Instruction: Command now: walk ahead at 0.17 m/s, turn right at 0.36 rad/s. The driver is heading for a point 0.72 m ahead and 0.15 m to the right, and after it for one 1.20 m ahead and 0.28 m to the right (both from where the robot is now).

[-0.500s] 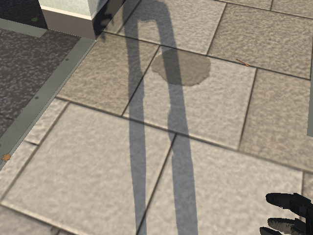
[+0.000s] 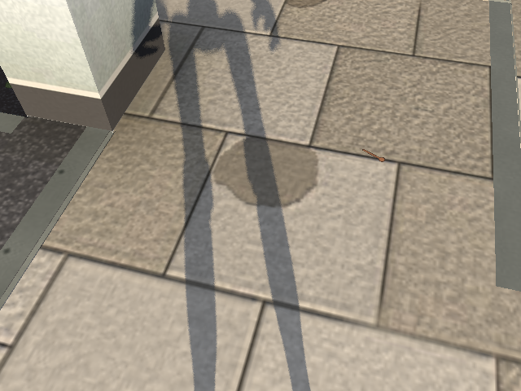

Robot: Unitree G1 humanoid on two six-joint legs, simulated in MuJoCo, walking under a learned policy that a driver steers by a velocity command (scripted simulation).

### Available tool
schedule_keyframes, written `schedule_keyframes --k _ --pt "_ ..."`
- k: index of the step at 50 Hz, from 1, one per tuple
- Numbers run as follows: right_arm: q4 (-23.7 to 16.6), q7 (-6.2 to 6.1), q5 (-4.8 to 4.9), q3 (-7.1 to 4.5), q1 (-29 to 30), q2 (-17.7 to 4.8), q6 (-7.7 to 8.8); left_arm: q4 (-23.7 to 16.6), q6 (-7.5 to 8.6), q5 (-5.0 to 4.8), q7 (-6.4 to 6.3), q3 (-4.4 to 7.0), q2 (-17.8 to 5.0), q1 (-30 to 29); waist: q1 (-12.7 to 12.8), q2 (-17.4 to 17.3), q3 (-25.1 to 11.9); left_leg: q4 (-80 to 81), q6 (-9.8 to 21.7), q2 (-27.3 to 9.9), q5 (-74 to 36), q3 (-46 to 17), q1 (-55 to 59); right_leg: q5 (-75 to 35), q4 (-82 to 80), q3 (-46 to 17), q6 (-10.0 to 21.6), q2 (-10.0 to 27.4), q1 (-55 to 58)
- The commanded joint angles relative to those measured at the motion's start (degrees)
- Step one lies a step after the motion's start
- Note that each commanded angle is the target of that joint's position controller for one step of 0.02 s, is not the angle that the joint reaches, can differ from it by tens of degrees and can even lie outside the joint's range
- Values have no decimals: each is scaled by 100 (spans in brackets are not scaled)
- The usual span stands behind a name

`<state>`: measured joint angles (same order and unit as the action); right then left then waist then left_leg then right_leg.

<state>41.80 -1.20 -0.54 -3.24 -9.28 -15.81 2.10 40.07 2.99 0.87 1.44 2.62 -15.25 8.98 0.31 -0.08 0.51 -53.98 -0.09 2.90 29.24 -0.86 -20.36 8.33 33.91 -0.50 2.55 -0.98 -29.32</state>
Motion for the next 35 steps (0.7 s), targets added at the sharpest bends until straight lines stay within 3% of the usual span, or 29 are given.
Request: schedule_keyframes --k 1,2,4,6,8,11,14,15,16,17,18,19,20,23,25,29,32,34,35 --pt "-457 57 114 -133 -272 -582 -17 -356 -53 -144 -67 312 -909 788 241 627 -1530 -2034 -51 -213 176 -513 -2155 819 -1435 -3028 1456 1660 2975" --pt "-544 59 86 -148 -24 -583 -52 -416 -106 -191 -99 289 -876 540 159 447 -976 -1541 -12 -385 -137 -442 -2220 2022 -1764 -2883 1268 1540 2215" --pt "-638 39 19 -177 109 -562 -51 -591 -164 -88 -173 289 -890 127 -74 728 -548 -580 -21 -383 -469 -198 -1428 2198 -2131 -2487 1027 1135 1013" --pt "-584 39 8 -139 4 -400 40 -667 -182 -60 -256 331 -918 111 -88 908 -643 74 -96 -259 -636 -65 -933 1855 -2129 -2134 1011 896 766" --pt "-561 50 24 -96 34 -299 123 -688 -183 -133 -305 376 -979 174 -47 921 -748 775 -130 -183 -746 -52 -585 1793 -1996 -2041 1007 818 737" --pt "-569 90 110 -123 66 -375 221 -714 -238 -183 -294 417 -1047 336 5 976 -782 1554 -113 -50 -917 -33 -205 2225 -1861 -2343 1023 862 736" --pt "-428 110 157 -197 -318 -395 316 -775 -313 -210 -265 369 -885 253 -286 875 -611 2685 51 -64 -1474 31 849 2733 -1510 -2389 766 594 200" --pt "-327 77 138 -266 -764 -552 331 -842 -305 -204 -251 315 -691 141 -492 670 -624 2913 205 -523 -1288 -316 1608 2813 -975 -2213 509 401 -442" --pt "-242 12 6 -369 -1381 -974 326 -977 -271 -221 -235 184 -195 -21 -670 -325 -711 3568 597 -1768 -8 -1783 2323 2650 753 -1300 79 -208 -1407" --pt "-202 71 -178 -468 -1342 -1373 320 -1256 -164 -257 -205 181 -260 -111 -444 -1406 -264 4241 1174 -2684 1358 -3695 2129 2282 1980 -797 57 -324 -2542" --pt "-319 45 -98 -421 -1038 -1130 359 -1202 -96 -234 -175 261 -593 -47 -304 -1160 44 4280 1353 -2709 1621 -3706 1976 1868 2678 -968 25 52 -2841" --pt "-344 12 7 -340 -864 -828 370 -1057 -89 -213 -141 312 -728 79 -243 -947 167 4224 1188 -2431 1162 -3095 1983 1442 2924 -952 -33 101 -2930" --pt "-371 0 39 -296 -764 -707 364 -930 -92 -173 -130 325 -717 197 -198 -795 98 4208 994 -2162 507 -2507 2001 1105 3098 -870 -109 181 -2794" --pt "-222 -18 -51 -232 -836 -589 392 -901 -92 -169 -62 287 -521 -12 -252 -647 180 4347 799 -1805 -1269 -1193 1693 203 3346 -670 -285 337 -2436" --pt "-87 -20 -71 -227 -994 -576 397 -919 -112 -193 -41 249 -411 -156 -321 -615 178 4348 794 -1723 -1937 -645 1714 -136 3207 -582 -378 384 -2354" --pt "104 -28 -32 -244 -1117 -717 330 -1064 -111 -218 66 165 -241 -739 -521 -651 327 4347 727 -1670 -2623 138 1758 -680 1946 -216 -417 460 -1924" --pt "240 -36 52 -276 -1216 -900 264 -1201 -87 -228 198 111 -141 -1193 -650 -612 545 4247 687 -1764 -3056 491 1899 -622 1033 151 -295 440 -1536" --pt "290 -49 130 -313 -1178 -1064 179 -1251 -77 -204 275 140 -195 -1230 -562 -675 504 3807 575 -1774 -4488 779 1985 -278 557 486 -141 254 -964" --pt "298 -69 170 -344 -1163 -1179 145 -1240 -75 -175 295 200 -313 -1064 -424 -802 288 3398 497 -1775 -5683 896 2067 -99 420 646 -28 56 -499"
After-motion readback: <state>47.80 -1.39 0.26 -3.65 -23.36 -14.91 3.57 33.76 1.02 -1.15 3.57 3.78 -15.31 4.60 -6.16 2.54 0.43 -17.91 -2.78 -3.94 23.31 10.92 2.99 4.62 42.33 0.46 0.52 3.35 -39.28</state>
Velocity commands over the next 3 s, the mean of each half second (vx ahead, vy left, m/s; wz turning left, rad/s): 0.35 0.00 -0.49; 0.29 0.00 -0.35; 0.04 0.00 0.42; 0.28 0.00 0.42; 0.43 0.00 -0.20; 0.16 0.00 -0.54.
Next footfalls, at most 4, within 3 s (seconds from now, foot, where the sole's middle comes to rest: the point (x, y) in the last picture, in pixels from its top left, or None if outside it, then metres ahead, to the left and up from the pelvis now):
0.30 left None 0.15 0.14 -0.76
0.76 right None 0.35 -0.23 -0.76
1.26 left None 0.44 0.00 -0.76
1.76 right None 0.43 -0.22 -0.76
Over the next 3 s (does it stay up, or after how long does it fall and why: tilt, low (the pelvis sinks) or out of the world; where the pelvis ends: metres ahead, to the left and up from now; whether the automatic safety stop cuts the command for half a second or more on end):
stays up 0.87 -0.08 0.01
